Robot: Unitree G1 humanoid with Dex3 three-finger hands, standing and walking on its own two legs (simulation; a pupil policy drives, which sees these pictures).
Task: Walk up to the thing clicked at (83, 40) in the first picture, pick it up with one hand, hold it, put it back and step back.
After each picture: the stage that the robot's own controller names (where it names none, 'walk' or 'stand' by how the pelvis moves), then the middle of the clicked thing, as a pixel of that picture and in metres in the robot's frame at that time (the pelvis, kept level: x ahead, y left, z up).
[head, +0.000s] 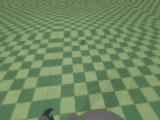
stand; (82, 41) +1.85 +0.22 -0.72
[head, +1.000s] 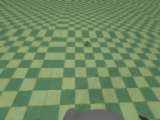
walk; (87, 43) +1.72 +0.12 -0.70
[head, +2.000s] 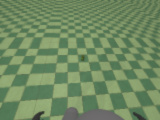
walk; (82, 57) +1.14 +0.09 -0.70
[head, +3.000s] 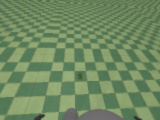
walk; (80, 76) +0.74 +0.10 -0.71
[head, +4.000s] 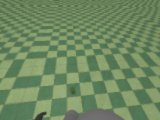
walk; (72, 90) +0.49 +0.20 -0.71
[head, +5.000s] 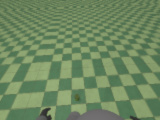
stand; (77, 97) +0.39 +0.17 -0.71
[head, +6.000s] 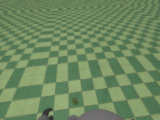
stand; (74, 101) +0.36 +0.19 -0.72
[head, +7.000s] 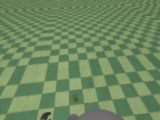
stand; (74, 98) +0.39 +0.19 -0.73
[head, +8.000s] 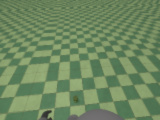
stand; (75, 99) +0.38 +0.18 -0.73
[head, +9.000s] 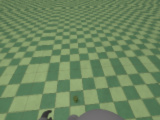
stand; (75, 99) +0.38 +0.18 -0.73
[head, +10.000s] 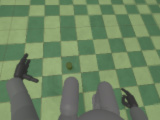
go down; (69, 66) +0.45 +0.20 -0.42
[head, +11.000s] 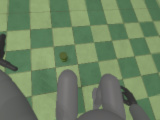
go down; (63, 57) +0.46 +0.24 -0.30
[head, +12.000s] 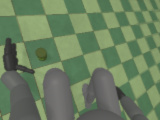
close in; (41, 54) +0.43 +0.28 -0.23
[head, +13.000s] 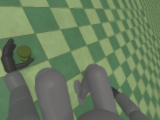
close; (24, 54) +0.43 +0.29 -0.22
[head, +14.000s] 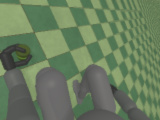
lift; (23, 53) +0.42 +0.30 -0.22
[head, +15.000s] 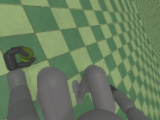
lift; (26, 55) +0.40 +0.29 -0.23
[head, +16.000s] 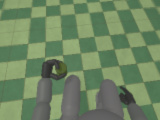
lift; (61, 70) +0.32 +0.22 -0.05
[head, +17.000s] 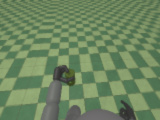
hold; (70, 77) +0.32 +0.15 +0.00
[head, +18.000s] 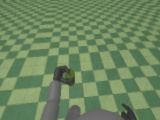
hold; (70, 78) +0.32 +0.15 -0.01
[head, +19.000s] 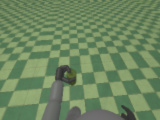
hold; (71, 77) +0.32 +0.15 +0.00
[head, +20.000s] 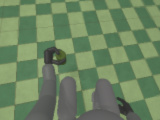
crouch; (61, 58) +0.43 +0.21 -0.10
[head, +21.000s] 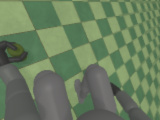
lower; (18, 53) +0.42 +0.32 -0.23
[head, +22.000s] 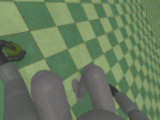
lower; (15, 52) +0.43 +0.31 -0.22
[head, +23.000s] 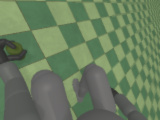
lower; (16, 52) +0.43 +0.32 -0.22
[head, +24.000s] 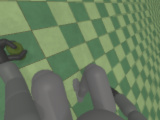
lower; (17, 52) +0.43 +0.32 -0.22
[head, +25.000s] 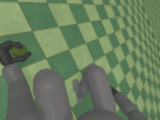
loosen; (20, 53) +0.42 +0.31 -0.23
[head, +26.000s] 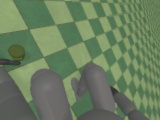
withdraw; (17, 53) +0.42 +0.30 -0.23
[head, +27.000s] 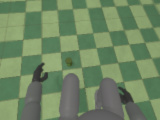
walk; (69, 62) +0.47 +0.23 -0.37
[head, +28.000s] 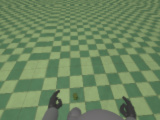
stand; (75, 96) +0.40 +0.17 -0.66
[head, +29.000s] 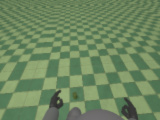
stand; (74, 95) +0.41 +0.19 -0.66
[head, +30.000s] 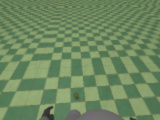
stand; (76, 96) +0.41 +0.17 -0.70
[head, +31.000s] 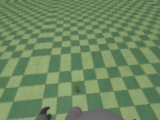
walk; (76, 89) +0.45 +0.17 -0.71
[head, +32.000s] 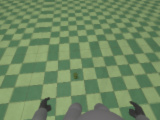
walk; (75, 75) +0.58 +0.20 -0.70
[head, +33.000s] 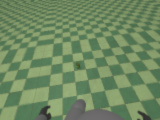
walk; (78, 65) +0.87 +0.27 -0.70
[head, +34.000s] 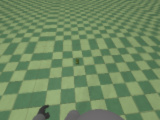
stand; (77, 61) +1.02 +0.23 -0.71
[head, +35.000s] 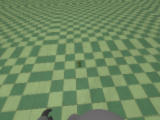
stand; (79, 63) +1.02 +0.23 -0.72
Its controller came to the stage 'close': yes
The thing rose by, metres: 0.71
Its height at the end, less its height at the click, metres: +0.00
